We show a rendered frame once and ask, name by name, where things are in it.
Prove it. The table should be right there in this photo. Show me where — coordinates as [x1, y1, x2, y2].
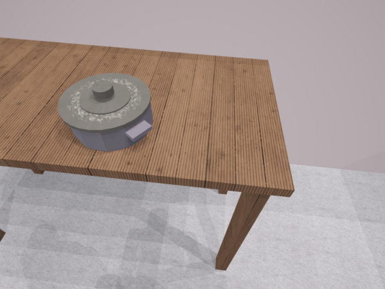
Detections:
[0, 37, 295, 270]

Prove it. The lid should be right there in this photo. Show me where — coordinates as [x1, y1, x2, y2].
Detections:
[57, 73, 151, 133]

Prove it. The knob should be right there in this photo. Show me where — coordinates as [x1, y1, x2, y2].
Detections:
[91, 80, 114, 99]

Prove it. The pot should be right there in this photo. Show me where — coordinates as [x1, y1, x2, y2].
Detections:
[70, 103, 153, 151]

